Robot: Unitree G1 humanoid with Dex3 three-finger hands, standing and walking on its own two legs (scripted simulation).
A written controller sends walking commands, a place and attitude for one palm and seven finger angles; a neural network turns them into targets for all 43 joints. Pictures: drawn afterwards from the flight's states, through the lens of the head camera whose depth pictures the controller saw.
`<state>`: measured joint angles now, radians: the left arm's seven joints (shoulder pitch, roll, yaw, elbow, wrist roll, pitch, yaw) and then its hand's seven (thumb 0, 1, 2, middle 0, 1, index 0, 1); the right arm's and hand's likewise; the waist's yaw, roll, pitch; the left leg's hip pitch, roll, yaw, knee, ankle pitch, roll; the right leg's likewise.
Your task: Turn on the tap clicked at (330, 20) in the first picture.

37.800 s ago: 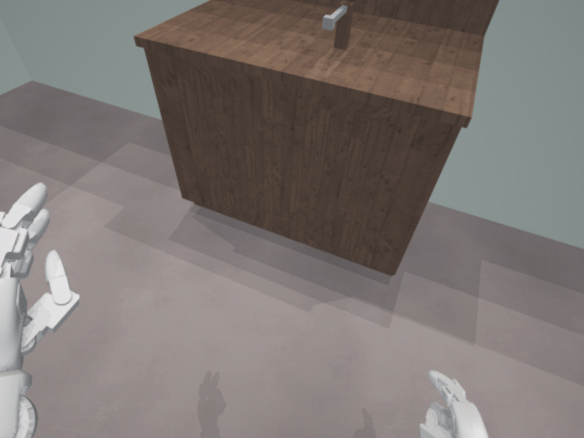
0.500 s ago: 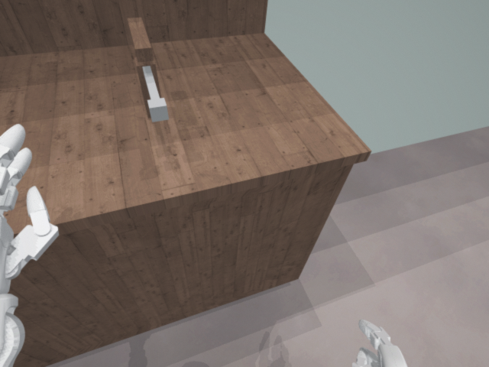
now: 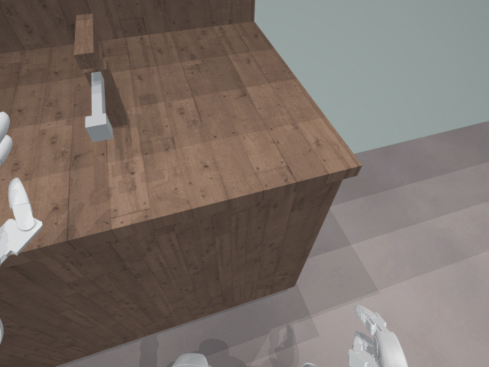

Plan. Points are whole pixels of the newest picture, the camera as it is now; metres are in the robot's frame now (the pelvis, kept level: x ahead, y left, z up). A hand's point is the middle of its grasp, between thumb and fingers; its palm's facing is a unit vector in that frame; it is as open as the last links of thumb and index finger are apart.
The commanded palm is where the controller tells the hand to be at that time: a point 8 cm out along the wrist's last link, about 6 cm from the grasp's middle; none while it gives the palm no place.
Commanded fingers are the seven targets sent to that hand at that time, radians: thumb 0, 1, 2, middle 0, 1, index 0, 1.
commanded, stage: shuffle to correct the standing spot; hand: left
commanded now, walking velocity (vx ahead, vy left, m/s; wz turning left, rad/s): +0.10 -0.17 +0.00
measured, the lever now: (99, 127) +0.39 +0.26 +0.18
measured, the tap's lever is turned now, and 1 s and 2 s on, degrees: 0 0 0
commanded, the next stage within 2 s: come to a stop and stand still in 0.38 s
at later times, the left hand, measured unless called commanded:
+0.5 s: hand (165, 179) +0.29 +0.14 +0.20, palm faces +0.40 -0.78 -0.48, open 7.4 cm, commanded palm +0.23 +0.17 +0.20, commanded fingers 0.00 0.90 0.90 -0.20 -0.30 -0.20 -0.30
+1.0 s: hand (185, 188) +0.29 +0.11 +0.18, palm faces +0.46 -0.81 -0.36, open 7.4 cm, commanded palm +0.23 +0.15 +0.20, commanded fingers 0.00 0.90 0.90 -0.20 -0.30 -0.20 -0.30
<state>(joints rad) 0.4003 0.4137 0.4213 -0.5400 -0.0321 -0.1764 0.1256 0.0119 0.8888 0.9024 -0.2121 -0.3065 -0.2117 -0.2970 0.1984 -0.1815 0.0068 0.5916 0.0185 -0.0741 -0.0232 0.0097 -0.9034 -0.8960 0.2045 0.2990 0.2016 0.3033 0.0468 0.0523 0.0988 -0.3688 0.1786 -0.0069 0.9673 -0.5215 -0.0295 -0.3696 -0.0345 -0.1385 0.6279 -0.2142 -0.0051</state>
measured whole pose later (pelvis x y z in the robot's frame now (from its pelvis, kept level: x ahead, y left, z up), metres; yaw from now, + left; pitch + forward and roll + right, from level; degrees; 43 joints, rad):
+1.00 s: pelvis +0.08 -0.14 +0.01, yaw +2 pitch -1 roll -1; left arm 0.45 0.33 0.32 -0.48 -0.03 -0.14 0.19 0.01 0.89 0.90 -0.21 -0.31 -0.21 -0.30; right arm 0.19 -0.23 0.00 0.58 0.02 -0.06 -0.06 0.01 -0.91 -0.90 0.20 0.30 0.20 0.30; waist 0.01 0.02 0.03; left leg -0.29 0.01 0.07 0.61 -0.31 0.02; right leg -0.32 -0.03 -0.16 0.56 -0.24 -0.04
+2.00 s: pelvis +0.05 -0.08 +0.03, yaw -2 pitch -1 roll -2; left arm 0.37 0.31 0.32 -0.41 -0.01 -0.20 0.11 0.02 0.89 0.90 -0.21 -0.31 -0.21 -0.30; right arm 0.21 -0.20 0.03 0.58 0.00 -0.12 -0.02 0.01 -0.91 -0.90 0.20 0.30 0.20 0.30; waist 0.05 -0.01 0.03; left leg -0.24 -0.05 0.06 0.44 -0.19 0.09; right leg -0.16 0.02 -0.05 0.39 -0.21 -0.01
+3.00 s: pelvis +0.06 -0.09 +0.02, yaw +0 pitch +0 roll +0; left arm 0.12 0.48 0.37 -0.32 -0.03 -0.09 0.07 0.02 0.89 0.90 -0.22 -0.31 -0.21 -0.30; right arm 0.21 -0.21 0.04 0.60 -0.02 -0.08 -0.03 0.01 -0.91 -0.90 0.20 0.30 0.20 0.30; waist 0.06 -0.03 0.05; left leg -0.26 -0.08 0.03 0.48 -0.22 0.07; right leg -0.21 0.00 -0.04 0.52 -0.29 -0.03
